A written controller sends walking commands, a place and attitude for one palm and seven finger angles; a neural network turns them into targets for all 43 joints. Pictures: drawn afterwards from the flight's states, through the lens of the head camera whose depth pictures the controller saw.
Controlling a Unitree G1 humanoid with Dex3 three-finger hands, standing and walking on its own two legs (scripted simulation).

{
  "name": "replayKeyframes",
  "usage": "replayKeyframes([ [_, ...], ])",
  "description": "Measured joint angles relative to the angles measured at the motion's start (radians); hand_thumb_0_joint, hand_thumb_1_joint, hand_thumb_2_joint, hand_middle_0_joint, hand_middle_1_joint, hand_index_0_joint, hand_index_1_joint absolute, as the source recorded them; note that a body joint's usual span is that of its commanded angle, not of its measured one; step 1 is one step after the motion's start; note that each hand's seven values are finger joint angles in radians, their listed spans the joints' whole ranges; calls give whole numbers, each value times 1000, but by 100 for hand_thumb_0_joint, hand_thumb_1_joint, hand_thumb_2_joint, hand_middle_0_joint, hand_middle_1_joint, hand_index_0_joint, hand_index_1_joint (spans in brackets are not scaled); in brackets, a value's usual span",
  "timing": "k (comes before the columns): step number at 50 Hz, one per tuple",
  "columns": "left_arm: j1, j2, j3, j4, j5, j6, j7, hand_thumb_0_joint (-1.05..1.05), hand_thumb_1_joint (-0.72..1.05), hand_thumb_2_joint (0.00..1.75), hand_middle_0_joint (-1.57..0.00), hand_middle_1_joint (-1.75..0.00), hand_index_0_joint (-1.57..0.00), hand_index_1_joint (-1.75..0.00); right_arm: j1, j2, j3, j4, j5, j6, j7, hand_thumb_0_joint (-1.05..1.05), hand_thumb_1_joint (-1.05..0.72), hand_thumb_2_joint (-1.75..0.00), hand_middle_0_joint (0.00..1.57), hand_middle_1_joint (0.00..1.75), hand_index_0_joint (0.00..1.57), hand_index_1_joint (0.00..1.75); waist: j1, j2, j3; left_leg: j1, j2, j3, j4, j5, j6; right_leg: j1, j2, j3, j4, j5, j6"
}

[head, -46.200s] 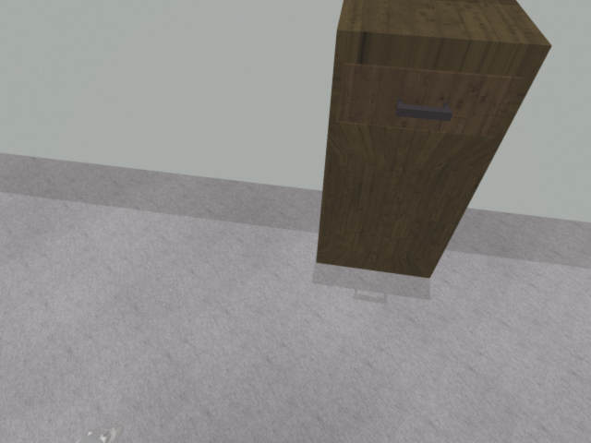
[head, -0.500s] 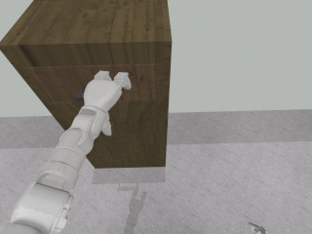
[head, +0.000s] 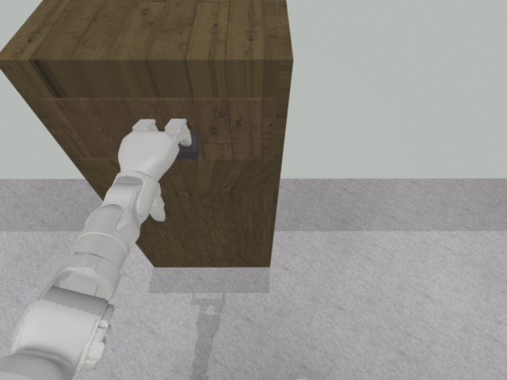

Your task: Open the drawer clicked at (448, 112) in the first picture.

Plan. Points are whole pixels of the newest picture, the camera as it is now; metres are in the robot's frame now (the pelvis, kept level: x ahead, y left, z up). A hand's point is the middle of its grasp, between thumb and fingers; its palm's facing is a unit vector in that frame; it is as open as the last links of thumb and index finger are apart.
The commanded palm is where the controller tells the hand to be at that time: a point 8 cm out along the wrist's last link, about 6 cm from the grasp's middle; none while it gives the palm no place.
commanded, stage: lower the fingers behind the handle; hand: left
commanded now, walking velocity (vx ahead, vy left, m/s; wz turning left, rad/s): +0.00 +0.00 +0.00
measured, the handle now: (164, 143) +0.53 +0.18 +0.02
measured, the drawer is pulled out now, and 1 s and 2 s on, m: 0.00 0.00 0.03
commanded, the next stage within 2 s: close the thumb around the handle in 0.86 s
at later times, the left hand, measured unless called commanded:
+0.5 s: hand (160, 174) +0.46 +0.18 +0.01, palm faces -0.05 -0.04 -1.00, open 14.3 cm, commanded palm +0.43 +0.19 +0.06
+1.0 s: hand (162, 177) +0.46 +0.18 +0.00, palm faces -0.06 -0.02 -1.00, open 13.9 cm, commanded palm +0.43 +0.18 +0.06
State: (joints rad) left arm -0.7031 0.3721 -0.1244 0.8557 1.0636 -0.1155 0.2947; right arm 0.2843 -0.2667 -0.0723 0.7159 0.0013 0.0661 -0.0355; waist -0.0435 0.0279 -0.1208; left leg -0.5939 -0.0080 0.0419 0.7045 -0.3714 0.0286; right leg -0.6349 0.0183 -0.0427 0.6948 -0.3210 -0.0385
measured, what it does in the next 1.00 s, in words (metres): stands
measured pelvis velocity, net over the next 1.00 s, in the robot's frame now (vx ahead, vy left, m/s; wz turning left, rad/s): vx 0.01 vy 0.01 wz -0.03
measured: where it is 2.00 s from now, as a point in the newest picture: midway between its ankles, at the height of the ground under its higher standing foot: outside the picture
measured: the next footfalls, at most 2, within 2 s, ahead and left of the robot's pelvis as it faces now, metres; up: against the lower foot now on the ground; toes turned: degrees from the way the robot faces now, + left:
none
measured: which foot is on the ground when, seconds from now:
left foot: down 0.00-1.00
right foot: down 0.00-1.00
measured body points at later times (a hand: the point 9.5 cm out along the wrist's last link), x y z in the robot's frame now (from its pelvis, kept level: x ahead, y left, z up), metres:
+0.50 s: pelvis +0.00 +0.01 -0.01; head +0.09 +0.00 +0.44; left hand +0.46 +0.18 +0.06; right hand +0.02 -0.26 -0.14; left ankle -0.02 +0.10 -0.71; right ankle +0.00 -0.10 -0.71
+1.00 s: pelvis +0.01 +0.01 +0.00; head +0.10 -0.01 +0.44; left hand +0.46 +0.18 +0.06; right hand +0.07 -0.25 -0.14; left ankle -0.03 +0.10 -0.71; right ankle +0.00 -0.10 -0.71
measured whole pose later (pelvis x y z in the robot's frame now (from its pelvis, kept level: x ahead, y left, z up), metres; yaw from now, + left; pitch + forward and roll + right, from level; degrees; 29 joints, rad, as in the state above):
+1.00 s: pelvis +0.01 +0.01 +0.00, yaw -2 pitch +17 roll -1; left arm -0.68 0.34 -0.11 0.94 1.09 0.04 0.36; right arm 0.29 -0.22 -0.06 0.70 0.00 0.08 0.00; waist -0.07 0.05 -0.14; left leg -0.63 0.01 0.07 0.73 -0.40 0.04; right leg -0.67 0.03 -0.02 0.70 -0.33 -0.03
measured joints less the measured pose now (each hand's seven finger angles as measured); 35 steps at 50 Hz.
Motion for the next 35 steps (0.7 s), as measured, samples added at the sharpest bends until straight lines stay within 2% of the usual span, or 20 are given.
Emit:
replayKeyframes([
  [3, -8, -16, 12, 31, 36, 45, 96, 0, -49, 30, -34, -126, -31, -120, -7, 6, -1, 2, -2, -2, 21, 1, -90, -89, 20, 30, 20, 30, -4, 0, -9, -33, 2, 8, 21, -7, 3, -35, 1, 7, 19, -3, 3],
  [6, -38, -27, 3, 78, 59, 130, 147, 0, -49, 30, -33, -128, -31, -120, -18, 18, 5, 7, -2, 3, 36, 1, -90, -89, 20, 30, 20, 30, -11, 5, -9, -50, 3, 13, 27, -7, 6, -52, 3, 12, 22, 2, 6],
  [10, -84, -36, -14, 147, 37, 233, 134, 0, -49, 30, -31, -128, -32, -120, -23, 36, 21, 11, 7, 22, 37, 1, -90, -89, 20, 30, 20, 30, -26, 14, -5, -40, 4, 22, 10, 3, 9, -44, 5, 21, 4, 15, 10],
  [13, -112, -31, -11, 192, 12, 263, 82, 0, -49, 30, -29, -127, -32, -120, -16, 46, 38, 8, 11, 32, 27, 1, -90, -89, 20, 30, 20, 30, -41, 17, -5, -23, 4, 28, -8, 10, 11, -30, 6, 28, -12, 23, 12],
  [16, -118, -14, -6, 216, -2, 246, 22, 0, -49, 30, -28, -125, -32, -120, 0, 47, 49, -3, 12, 33, 16, 1, -90, -89, 20, 30, 20, 30, -53, 18, -5, -13, 6, 33, -16, 11, 12, -23, 8, 33, -19, 26, 13],
  [19, -93, 5, -1, 200, 0, 191, -15, 0, -49, 30, -26, -122, -32, -120, 23, 42, 47, -16, 10, 26, 8, 1, -90, -89, 20, 30, 20, 30, -56, 14, -4, -18, 8, 37, -10, 6, 13, -29, 10, 37, -13, 23, 13],
  [23, -44, 21, 27, 131, 9, 104, 4, 0, -49, 30, -26, -120, -27, -118, 55, 31, 27, -19, 1, 11, 8, 1, -90, -89, 20, 30, 20, 30, -44, 7, -10, -48, 11, 38, 18, -9, 13, -58, 12, 37, 11, 10, 12],
  [27, -20, 12, 36, 95, 35, 67, 73, 0, -49, 30, -27, -120, -23, -117, 65, 20, 3, 5, -7, -2, 23, 1, -90, -89, 20, 30, 20, 30, -30, 4, -20, -90, 12, 31, 57, -28, 13, -95, 12, 31, 43, -7, 13],
  [31, -16, -12, 24, 95, 52, 105, 131, 0, -49, 30, -27, -120, -24, -117, 51, 15, -12, 25, -12, -3, 39, 1, -90, -89, 20, 30, 20, 30, -28, 9, -26, -113, 12, 25, 80, -41, 14, -113, 11, 24, 58, -18, 14],
  [35, -13, -35, 21, 102, 47, 167, 143, 0, -49, 30, -27, -120, -27, -118, 27, 21, -12, 28, -10, 6, 46, 1, -90, -89, 20, 30, 20, 30, -32, 16, -26, -103, 13, 25, 75, -43, 14, -103, 12, 24, 51, -18, 15],
])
